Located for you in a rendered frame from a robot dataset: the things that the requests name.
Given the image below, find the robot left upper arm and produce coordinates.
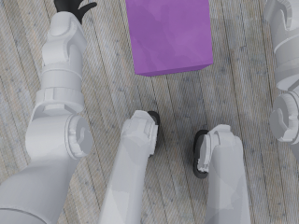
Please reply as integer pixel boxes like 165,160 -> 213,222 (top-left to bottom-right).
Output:
0,113 -> 93,224

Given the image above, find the robot left shin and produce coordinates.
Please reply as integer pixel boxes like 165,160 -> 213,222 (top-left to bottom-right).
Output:
120,110 -> 154,138

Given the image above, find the robot shin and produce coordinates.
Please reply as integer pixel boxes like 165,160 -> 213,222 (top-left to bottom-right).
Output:
120,110 -> 154,138
197,124 -> 243,172

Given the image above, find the robot left forearm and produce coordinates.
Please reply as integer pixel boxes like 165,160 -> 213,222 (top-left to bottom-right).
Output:
25,11 -> 88,155

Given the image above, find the robot right forearm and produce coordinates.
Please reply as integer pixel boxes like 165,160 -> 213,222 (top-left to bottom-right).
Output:
263,0 -> 299,91

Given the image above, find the robot right upper arm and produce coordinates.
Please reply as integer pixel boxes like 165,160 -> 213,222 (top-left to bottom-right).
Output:
269,90 -> 299,165

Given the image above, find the carton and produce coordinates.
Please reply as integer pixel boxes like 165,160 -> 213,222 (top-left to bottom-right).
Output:
125,0 -> 213,77

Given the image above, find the robot right shin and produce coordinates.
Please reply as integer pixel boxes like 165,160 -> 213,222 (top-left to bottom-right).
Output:
197,124 -> 243,172

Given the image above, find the left robot hand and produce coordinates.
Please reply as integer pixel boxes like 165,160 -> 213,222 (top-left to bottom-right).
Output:
53,0 -> 97,25

